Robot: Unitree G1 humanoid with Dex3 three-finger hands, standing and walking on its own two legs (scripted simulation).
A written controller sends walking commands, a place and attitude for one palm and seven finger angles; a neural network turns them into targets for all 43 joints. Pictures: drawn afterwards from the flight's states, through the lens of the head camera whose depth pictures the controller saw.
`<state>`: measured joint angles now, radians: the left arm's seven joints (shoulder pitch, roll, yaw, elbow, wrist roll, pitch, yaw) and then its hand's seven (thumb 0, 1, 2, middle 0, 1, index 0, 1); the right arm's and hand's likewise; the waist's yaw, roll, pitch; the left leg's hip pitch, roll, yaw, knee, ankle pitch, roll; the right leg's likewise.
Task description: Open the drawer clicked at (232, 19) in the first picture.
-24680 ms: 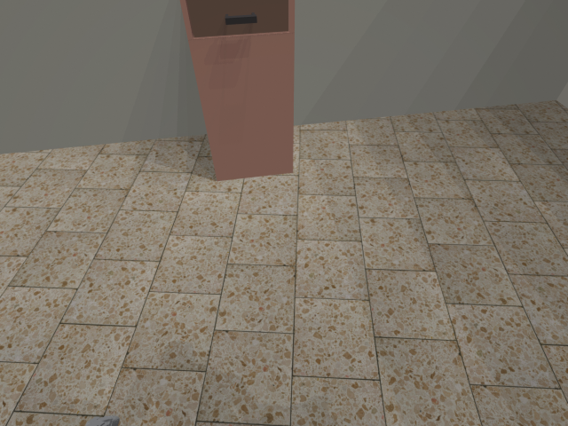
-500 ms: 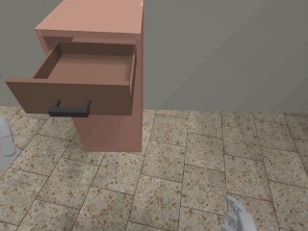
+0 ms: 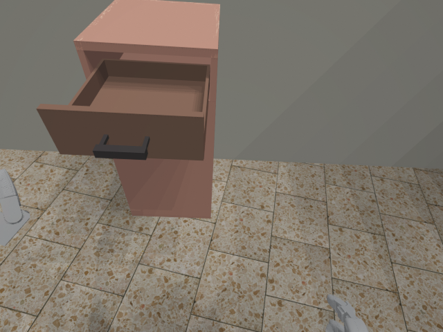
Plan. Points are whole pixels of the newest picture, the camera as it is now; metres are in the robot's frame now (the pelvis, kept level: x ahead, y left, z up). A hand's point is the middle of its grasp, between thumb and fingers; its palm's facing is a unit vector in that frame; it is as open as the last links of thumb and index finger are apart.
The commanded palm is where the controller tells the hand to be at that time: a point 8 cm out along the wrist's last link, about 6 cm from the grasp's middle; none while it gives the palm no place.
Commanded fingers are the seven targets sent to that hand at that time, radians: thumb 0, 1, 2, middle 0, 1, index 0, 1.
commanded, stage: stop stepping back and stand still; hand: left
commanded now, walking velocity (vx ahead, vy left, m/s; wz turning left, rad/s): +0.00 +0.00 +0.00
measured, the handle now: (123, 145) +0.50 +0.26 +0.05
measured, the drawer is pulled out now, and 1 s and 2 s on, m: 0.30 0.30 0.30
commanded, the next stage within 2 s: let the arm hang, fingers relaxed in 0.34 s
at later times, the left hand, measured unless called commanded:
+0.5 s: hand (44, 221) +0.22 +0.26 +0.16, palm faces +0.32 -0.81 -0.49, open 7.4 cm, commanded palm none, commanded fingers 0.00 0.90 0.90 -0.20 -0.30 -0.20 -0.30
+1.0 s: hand out of the picture -0.08 +0.20 -0.16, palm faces +0.00 -0.97 -0.23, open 7.2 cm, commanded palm none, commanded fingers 0.00 0.90 0.90 -0.20 -0.30 -0.20 -0.30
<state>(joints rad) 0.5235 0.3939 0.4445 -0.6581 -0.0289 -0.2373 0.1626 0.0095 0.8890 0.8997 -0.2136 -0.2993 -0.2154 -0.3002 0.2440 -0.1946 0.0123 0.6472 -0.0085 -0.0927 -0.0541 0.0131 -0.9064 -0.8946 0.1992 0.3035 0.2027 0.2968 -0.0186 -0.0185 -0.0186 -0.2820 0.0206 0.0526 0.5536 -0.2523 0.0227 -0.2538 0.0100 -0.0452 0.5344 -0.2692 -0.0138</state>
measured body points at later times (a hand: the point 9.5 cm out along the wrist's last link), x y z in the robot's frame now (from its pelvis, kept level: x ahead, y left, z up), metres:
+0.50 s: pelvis +0.00 +0.02 +0.00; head +0.01 +0.01 +0.45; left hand +0.20 +0.30 +0.18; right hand +0.18 -0.23 -0.08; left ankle +0.02 +0.10 -0.73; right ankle +0.01 -0.11 -0.73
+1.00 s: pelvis -0.01 +0.00 +0.01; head +0.02 +0.01 +0.46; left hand -0.07 +0.25 -0.14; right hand -0.05 -0.24 -0.14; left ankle +0.02 +0.10 -0.73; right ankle +0.01 -0.11 -0.73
